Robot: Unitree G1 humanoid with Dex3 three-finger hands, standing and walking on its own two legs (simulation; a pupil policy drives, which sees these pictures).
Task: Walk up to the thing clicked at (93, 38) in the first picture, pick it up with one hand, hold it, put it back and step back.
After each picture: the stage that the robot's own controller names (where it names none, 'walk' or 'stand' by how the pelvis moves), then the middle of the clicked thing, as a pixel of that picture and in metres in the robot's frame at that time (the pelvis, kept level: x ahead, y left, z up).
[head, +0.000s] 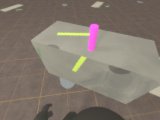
stand; (92, 38) +0.69 +0.01 +0.06
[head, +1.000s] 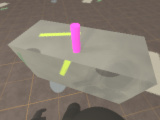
walk; (76, 39) +0.59 +0.18 +0.09
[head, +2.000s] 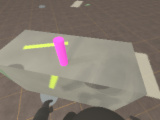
stand; (61, 53) +0.47 +0.25 +0.06
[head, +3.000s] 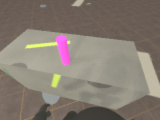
stand; (64, 52) +0.48 +0.23 +0.06
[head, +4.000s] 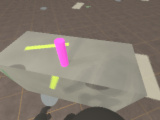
stand; (62, 53) +0.47 +0.24 +0.06
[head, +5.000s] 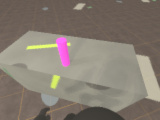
stand; (64, 53) +0.48 +0.24 +0.06
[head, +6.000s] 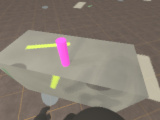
stand; (63, 53) +0.47 +0.24 +0.06
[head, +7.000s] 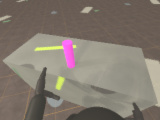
rise first; (69, 55) +0.47 +0.22 +0.06
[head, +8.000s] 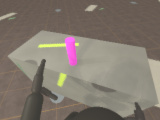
go down; (71, 52) +0.49 +0.21 +0.06
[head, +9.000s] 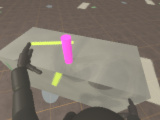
go down; (67, 51) +0.50 +0.20 +0.07
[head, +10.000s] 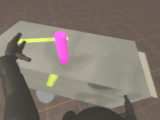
go down; (62, 50) +0.47 +0.20 +0.08
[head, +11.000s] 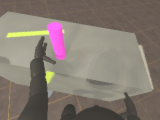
close in; (58, 44) +0.47 +0.21 +0.11
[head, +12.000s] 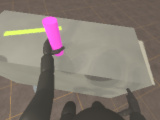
close; (55, 40) +0.49 +0.21 +0.13
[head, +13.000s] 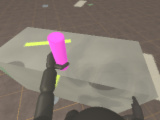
lift; (60, 55) +0.35 +0.19 +0.18
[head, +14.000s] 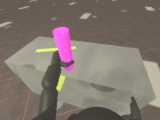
hold; (65, 52) +0.33 +0.17 +0.24
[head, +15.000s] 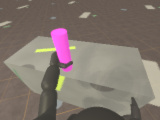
hold; (64, 53) +0.33 +0.17 +0.23
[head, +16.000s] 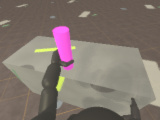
crouch; (65, 51) +0.34 +0.17 +0.24
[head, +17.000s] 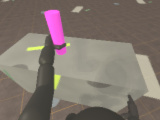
crouch; (57, 35) +0.45 +0.21 +0.26
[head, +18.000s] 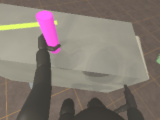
lower; (51, 36) +0.50 +0.21 +0.13
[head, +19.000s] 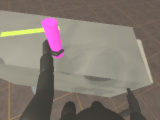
lower; (54, 41) +0.47 +0.21 +0.13
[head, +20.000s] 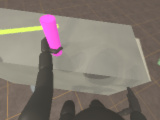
lower; (53, 39) +0.49 +0.21 +0.13
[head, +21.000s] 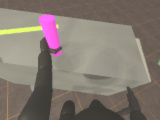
lower; (52, 39) +0.49 +0.21 +0.13
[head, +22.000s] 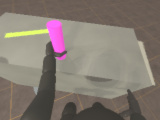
loosen; (58, 43) +0.47 +0.19 +0.12
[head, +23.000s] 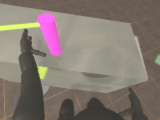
rise; (52, 39) +0.48 +0.20 +0.13
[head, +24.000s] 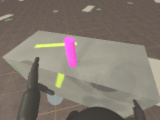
sink last; (71, 53) +0.46 +0.20 +0.09
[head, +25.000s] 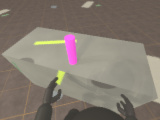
stand; (71, 51) +0.48 +0.19 +0.08
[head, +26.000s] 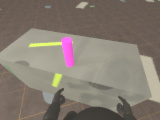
stand; (68, 53) +0.46 +0.20 +0.07
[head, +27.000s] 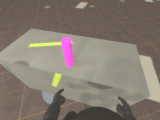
stand; (68, 53) +0.47 +0.20 +0.06
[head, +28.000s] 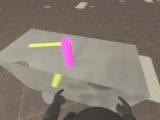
stand; (67, 54) +0.46 +0.20 +0.06
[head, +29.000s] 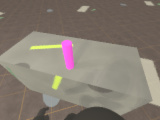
walk; (68, 56) +0.45 +0.20 +0.06
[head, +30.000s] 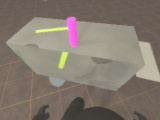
walk; (73, 33) +0.66 +0.22 +0.08
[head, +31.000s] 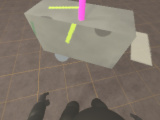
walk; (81, 7) +1.04 +0.17 +0.08
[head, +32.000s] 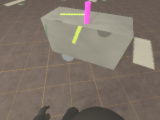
stand; (87, 13) +1.20 +0.15 +0.08
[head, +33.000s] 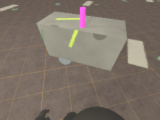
stand; (82, 18) +1.19 +0.17 +0.06
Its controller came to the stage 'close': yes
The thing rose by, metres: 0.20
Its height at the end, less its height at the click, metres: +0.00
